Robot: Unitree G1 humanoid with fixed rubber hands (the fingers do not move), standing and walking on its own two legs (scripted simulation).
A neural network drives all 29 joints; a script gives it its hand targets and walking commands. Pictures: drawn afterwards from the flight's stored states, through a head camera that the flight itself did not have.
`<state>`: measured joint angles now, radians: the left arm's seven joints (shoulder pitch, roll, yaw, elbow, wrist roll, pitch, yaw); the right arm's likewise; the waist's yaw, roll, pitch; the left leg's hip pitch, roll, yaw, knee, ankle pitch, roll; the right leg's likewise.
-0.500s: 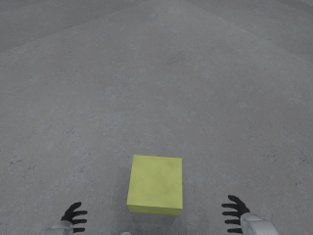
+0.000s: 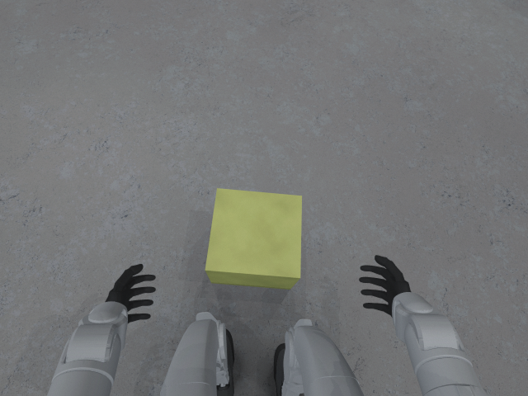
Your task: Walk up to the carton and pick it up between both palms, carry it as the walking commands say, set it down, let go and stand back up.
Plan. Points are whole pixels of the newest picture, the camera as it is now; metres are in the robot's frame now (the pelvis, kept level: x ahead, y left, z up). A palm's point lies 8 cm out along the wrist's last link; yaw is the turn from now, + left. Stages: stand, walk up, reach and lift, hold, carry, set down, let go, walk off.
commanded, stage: reach and lift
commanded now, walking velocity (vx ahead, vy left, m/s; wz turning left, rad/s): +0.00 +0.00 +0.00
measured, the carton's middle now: (255, 241) +0.50 -0.02 -0.58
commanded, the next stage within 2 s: none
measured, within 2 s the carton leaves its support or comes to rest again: neither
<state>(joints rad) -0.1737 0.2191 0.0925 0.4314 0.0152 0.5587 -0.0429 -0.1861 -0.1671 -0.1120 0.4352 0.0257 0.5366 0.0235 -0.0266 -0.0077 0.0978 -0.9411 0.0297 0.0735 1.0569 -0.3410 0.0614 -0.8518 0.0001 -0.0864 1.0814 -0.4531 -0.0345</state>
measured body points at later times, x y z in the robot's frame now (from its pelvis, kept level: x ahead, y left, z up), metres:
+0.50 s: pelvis -0.05 +0.02 -0.04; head +0.20 +0.02 +0.34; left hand +0.42 +0.22 -0.14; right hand +0.40 -0.25 -0.12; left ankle +0.10 +0.09 -0.66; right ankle +0.05 -0.10 -0.66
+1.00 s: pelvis +0.01 +0.00 -0.04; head +0.33 -0.01 +0.27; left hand +0.54 +0.20 -0.17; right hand +0.50 -0.27 -0.16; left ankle +0.10 +0.09 -0.66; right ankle +0.05 -0.10 -0.66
